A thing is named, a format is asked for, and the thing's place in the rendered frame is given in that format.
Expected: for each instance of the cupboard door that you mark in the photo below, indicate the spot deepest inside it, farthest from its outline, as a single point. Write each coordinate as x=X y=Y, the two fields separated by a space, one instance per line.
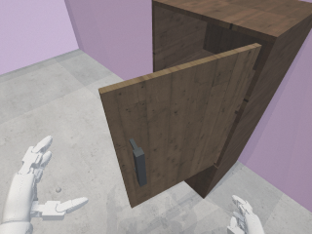
x=179 y=117

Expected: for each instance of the handle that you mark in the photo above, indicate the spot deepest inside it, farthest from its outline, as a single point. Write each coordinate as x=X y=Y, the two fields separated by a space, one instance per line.
x=139 y=159

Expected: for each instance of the robot left forearm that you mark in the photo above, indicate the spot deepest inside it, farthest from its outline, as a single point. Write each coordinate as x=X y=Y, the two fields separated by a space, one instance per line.
x=16 y=227

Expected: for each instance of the right robot hand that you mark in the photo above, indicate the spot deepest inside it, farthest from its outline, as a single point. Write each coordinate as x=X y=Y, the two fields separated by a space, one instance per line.
x=248 y=221

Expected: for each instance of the left robot hand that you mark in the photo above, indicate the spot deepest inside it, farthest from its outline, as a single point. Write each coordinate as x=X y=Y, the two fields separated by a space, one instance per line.
x=19 y=202

